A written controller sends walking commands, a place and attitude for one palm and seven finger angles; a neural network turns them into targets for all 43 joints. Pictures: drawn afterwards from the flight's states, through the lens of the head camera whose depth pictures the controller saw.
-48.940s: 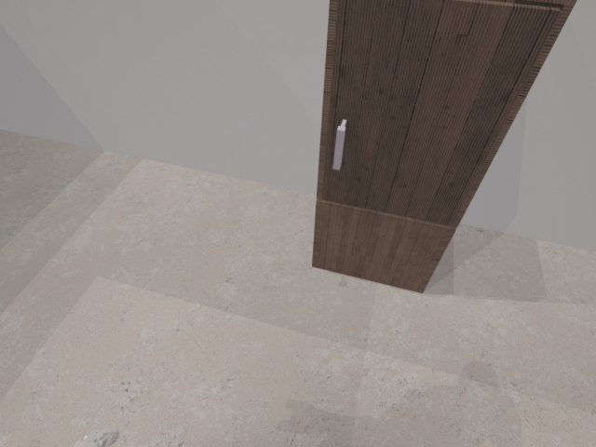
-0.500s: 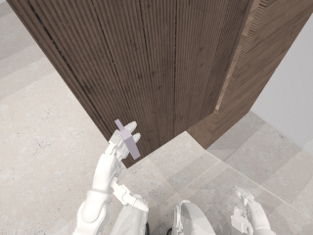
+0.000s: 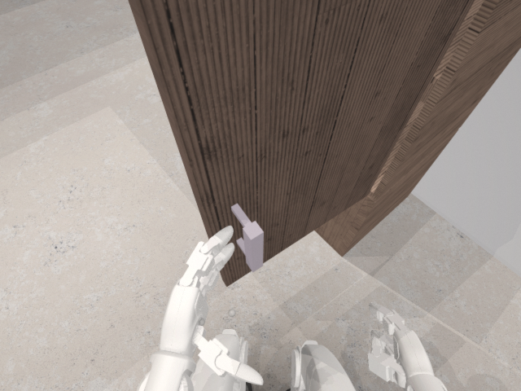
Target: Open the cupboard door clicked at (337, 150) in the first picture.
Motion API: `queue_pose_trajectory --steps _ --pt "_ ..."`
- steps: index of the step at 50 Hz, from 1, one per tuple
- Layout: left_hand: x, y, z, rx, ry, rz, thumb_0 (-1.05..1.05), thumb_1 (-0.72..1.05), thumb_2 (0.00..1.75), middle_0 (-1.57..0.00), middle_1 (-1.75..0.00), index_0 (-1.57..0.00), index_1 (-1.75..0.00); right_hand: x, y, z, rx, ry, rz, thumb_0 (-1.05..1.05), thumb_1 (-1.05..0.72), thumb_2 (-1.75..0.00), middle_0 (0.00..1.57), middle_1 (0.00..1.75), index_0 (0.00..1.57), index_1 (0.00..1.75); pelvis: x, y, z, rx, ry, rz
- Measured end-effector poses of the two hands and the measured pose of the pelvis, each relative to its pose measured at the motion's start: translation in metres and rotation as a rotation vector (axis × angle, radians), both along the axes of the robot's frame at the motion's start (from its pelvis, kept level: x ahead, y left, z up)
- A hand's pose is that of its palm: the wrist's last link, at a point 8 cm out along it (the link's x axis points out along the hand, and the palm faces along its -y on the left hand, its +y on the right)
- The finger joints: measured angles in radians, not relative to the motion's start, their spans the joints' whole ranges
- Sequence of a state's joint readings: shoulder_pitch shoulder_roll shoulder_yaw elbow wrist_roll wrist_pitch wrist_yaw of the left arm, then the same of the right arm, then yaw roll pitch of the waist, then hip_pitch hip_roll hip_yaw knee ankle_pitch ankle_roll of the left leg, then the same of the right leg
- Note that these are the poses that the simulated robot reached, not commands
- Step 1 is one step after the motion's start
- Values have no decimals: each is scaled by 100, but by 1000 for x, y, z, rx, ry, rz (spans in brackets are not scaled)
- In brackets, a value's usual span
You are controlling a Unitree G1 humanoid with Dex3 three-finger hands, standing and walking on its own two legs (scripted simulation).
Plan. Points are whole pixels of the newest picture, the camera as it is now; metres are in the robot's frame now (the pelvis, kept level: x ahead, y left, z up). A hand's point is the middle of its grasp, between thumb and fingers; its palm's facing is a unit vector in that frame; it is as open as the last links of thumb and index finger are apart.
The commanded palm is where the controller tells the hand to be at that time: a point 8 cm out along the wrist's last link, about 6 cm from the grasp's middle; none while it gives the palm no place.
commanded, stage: slide the hand sideways off the handle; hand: left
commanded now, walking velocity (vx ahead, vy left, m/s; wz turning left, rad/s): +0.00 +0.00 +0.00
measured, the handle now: (246, 239) +0.33 +0.04 +0.04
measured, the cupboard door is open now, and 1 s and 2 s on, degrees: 84 83 83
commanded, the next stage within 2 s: draw the hand back to the body in 0.46 s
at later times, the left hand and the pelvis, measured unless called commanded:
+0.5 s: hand (191, 333) +0.20 +0.10 +0.03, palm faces -0.08 -1.00 +0.01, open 16.3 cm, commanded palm +0.18 +0.16 +0.03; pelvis +0.00 +0.00 -0.01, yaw +0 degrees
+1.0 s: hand (121, 325) +0.19 +0.15 +0.12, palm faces -0.07 -1.00 -0.05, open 16.3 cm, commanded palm +0.16 +0.22 +0.14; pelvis +0.01 -0.01 +0.05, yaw +1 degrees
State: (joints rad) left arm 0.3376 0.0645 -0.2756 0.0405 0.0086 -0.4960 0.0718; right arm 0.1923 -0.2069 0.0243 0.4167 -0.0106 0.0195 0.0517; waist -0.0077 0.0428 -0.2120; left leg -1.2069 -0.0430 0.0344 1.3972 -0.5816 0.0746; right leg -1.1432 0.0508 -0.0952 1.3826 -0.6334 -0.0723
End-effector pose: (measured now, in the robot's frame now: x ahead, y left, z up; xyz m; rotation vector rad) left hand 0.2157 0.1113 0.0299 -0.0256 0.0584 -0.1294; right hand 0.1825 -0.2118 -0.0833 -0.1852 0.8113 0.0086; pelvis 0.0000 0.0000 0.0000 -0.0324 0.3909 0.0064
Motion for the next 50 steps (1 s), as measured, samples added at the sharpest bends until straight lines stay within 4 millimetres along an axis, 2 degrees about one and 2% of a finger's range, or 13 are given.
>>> queue_pose_trajectory --steps 6,12,20,31,37,42,50 --pt "-9 14 0 1 0 10 -2 -50 30 -19 -32 -23 -33 15 8 3 -10 -33 15 1 -91 -90 20 30 20 30 1 7 -3 -8 7 4" --pt "-17 30 2 2 7 53 -2 -50 30 -17 -31 -20 -32 22 12 3 -12 -46 19 1 -91 -90 20 30 20 30 2 10 -5 -11 9 5" --pt "-25 41 1 16 16 43 -2 -50 30 -16 -31 -16 -30 19 9 0 -22 -39 14 1 -91 -90 20 30 20 30 1 6 -7 -17 11 10" --pt "-29 52 3 20 15 41 -2 -50 30 -15 -30 -15 -30 11 -7 -1 -46 -44 -18 1 -91 -90 20 30 20 30 0 -2 -9 -21 7 9" --pt "-30 67 36 68 -8 50 -2 -50 30 -16 -30 -15 -30 6 -11 13 -33 -39 -60 1 -91 -90 20 30 20 30 1 -5 5 -19 -33 8" --pt "-35 80 64 78 11 72 -2 -50 30 -16 -30 -15 -30 3 -12 38 -31 -59 -81 1 -91 -90 20 30 20 30 5 -7 27 -18 -71 13" --pt "-38 99 97 77 -2 60 -2 -50 30 -16 -30 -15 -30 6 -20 78 -62 -126 -108 1 -91 -90 20 30 20 30 14 -6 51 -21 -125 17"
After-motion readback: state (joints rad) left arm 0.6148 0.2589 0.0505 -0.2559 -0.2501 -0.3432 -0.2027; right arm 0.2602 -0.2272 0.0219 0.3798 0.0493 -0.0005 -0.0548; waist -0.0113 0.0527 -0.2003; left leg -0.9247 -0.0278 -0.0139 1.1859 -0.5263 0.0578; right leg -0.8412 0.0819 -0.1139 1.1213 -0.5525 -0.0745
